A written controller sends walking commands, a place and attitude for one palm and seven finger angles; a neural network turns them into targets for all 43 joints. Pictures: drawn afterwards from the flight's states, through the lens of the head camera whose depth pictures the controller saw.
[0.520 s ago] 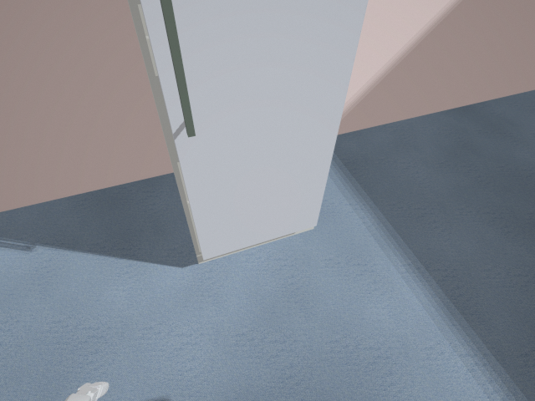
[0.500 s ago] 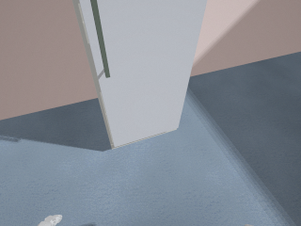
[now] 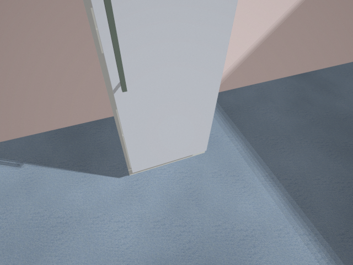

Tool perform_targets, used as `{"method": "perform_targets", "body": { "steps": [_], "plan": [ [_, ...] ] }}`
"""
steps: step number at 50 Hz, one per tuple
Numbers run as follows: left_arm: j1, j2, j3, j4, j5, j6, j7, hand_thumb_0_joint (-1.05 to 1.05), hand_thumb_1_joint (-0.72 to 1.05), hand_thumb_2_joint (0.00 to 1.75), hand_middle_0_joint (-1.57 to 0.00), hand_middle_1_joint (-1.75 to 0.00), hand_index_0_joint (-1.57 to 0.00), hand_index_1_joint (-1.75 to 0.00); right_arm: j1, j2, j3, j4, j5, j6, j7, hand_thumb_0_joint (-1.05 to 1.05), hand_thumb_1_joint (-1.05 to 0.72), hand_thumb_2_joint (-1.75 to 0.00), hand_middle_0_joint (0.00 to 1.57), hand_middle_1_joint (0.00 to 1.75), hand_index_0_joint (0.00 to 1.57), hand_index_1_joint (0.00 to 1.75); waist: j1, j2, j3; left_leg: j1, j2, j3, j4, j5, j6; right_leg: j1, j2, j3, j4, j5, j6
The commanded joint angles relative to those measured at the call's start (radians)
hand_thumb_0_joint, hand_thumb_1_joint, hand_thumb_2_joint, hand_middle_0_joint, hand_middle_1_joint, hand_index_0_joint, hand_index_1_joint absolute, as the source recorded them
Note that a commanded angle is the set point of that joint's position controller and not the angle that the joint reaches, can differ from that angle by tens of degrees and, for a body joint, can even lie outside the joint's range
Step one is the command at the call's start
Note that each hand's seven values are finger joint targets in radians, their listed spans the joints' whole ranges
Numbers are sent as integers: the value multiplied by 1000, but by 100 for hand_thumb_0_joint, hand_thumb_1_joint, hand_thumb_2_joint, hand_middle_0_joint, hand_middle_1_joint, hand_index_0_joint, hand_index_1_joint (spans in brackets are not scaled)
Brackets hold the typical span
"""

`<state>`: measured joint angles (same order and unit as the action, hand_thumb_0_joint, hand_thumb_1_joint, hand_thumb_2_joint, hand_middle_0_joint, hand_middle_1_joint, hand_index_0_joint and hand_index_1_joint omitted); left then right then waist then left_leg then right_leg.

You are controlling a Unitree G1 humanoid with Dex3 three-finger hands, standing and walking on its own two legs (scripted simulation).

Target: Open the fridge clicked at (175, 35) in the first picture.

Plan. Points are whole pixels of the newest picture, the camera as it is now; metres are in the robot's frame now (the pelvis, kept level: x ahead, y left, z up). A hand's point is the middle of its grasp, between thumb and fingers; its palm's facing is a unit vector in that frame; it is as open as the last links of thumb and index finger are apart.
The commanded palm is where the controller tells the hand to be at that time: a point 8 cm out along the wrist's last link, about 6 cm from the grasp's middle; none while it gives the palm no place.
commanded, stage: stand and wait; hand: left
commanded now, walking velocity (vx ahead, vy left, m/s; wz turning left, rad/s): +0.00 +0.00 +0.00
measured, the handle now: (114, 39) +0.73 +0.26 +0.16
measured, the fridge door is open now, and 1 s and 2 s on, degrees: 0 0 0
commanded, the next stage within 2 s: look at it before walking up in 0.52 s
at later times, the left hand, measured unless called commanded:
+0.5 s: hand out of the picture +0.06 +0.24 -0.15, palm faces -0.03 -0.94 -0.33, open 7.4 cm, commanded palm none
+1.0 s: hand out of the picture +0.08 +0.24 -0.15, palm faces -0.03 -0.94 -0.33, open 7.4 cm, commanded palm none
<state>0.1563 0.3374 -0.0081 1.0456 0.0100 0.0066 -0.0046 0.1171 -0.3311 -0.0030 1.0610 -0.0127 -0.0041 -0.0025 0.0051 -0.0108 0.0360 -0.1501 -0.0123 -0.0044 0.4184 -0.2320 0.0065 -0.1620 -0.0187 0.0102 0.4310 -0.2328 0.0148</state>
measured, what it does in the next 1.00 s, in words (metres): stands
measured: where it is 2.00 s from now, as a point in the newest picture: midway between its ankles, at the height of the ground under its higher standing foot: outside the picture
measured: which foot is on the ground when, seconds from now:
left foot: down 0.00-1.00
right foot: down 0.00-1.00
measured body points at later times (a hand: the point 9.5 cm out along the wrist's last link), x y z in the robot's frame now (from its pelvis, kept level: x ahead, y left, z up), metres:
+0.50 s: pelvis -0.01 -0.01 +0.00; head -0.01 -0.01 +0.45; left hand +0.07 +0.29 -0.13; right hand +0.06 -0.30 -0.13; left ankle +0.00 +0.12 -0.74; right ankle +0.00 -0.13 -0.74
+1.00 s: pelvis +0.00 -0.01 +0.00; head +0.00 -0.01 +0.45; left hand +0.08 +0.29 -0.13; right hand +0.08 -0.31 -0.13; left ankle +0.00 +0.12 -0.74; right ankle +0.00 -0.13 -0.74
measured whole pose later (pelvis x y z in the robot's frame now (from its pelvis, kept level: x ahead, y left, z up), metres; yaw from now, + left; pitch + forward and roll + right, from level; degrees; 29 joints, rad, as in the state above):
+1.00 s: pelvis +0.00 -0.01 +0.00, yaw +0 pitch -2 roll +0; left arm 0.13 0.34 0.00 1.09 0.01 -0.01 0.00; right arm 0.11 -0.34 0.00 1.11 -0.01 -0.01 0.00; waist 0.00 0.00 0.03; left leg -0.13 0.00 -0.01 0.36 -0.20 -0.01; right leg -0.14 0.00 0.01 0.37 -0.20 0.00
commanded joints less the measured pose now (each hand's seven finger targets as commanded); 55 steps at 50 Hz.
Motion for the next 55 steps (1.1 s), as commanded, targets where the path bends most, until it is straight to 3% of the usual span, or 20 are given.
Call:
{"method": "perform_targets", "body": {
  "steps": [1,23,45,55],
  "plan": [
    [-63,202,44,-66,1,-32,16,0,90,90,-20,-30,-20,-30,-54,-199,-39,-63,2,-29,-10,0,-90,-90,20,30,20,30,-6,7,-72,2,116,-92,-82,119,28,12,-101,97,-82,125,-47],
    [-67,202,44,-30,3,-30,13,0,90,90,-20,-30,-20,-30,-28,-208,-36,-14,2,-29,-7,0,-90,-90,20,30,20,30,-5,14,-33,-19,120,-106,-127,34,22,-24,-91,109,-120,15,-42],
    [-66,208,46,-24,2,-40,17,0,90,90,-20,-30,-20,-30,-44,-207,-36,-13,4,-32,-11,0,-90,-90,20,30,20,30,-6,9,-87,41,130,-85,-100,186,18,31,-105,101,-106,212,-46],
    [-73,210,45,-25,2,-37,15,0,90,90,-20,-30,-20,-30,-53,-210,-34,-15,4,-30,-11,0,-90,-90,20,30,20,30,-5,15,-66,40,129,-87,-118,163,17,24,-100,100,-121,176,-43]
  ]
}}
